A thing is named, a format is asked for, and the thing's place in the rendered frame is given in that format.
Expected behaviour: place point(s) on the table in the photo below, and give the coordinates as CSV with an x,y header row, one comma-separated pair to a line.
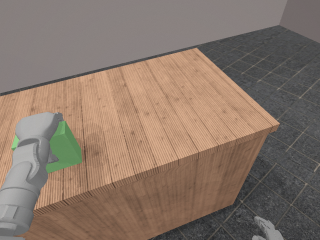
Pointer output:
x,y
164,142

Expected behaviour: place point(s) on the left robot forearm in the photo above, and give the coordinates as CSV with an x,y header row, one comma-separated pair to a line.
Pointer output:
x,y
23,182

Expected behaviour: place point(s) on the sponge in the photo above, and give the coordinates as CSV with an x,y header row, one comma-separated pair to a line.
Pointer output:
x,y
64,146

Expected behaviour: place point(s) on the left robot hand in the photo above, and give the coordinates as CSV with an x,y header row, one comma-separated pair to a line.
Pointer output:
x,y
43,124

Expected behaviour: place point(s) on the right robot hand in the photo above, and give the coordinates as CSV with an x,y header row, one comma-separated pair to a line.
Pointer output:
x,y
268,229

